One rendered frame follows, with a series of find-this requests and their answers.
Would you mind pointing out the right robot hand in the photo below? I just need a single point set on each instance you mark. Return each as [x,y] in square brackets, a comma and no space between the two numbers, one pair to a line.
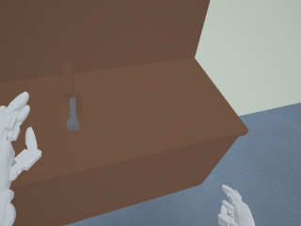
[240,214]

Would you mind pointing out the left robot hand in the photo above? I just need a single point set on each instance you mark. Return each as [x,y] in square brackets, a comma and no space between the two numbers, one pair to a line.
[11,118]

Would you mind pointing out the counter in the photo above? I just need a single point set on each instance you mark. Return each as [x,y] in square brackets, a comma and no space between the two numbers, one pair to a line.
[151,120]

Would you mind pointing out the left robot forearm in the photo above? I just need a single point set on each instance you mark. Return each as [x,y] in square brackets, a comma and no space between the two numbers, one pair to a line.
[7,210]

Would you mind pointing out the tap lever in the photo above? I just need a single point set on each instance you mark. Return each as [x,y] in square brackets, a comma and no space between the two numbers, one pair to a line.
[72,123]

